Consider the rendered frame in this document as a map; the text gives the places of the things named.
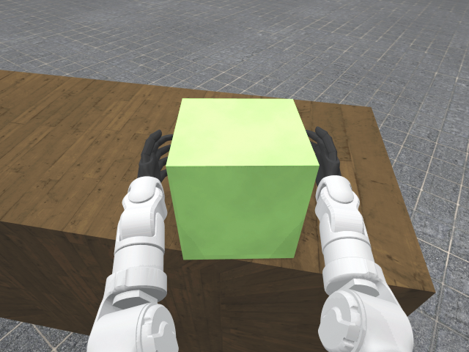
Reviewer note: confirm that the robot right forearm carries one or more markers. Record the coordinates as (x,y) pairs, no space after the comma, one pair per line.
(349,262)

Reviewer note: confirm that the robot right hand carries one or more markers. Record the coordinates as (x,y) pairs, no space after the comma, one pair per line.
(326,154)

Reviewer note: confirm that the robot left forearm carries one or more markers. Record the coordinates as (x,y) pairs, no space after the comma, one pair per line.
(137,277)

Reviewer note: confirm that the right robot upper arm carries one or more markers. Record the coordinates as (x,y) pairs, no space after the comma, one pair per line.
(356,322)

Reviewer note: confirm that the carton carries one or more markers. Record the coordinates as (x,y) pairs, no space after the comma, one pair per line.
(241,173)

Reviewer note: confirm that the robot left hand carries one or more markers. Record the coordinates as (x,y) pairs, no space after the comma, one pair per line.
(150,165)

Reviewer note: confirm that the left robot upper arm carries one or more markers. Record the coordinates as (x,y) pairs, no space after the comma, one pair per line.
(144,328)

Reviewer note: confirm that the pedestal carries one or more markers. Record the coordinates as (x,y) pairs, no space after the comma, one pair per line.
(69,150)

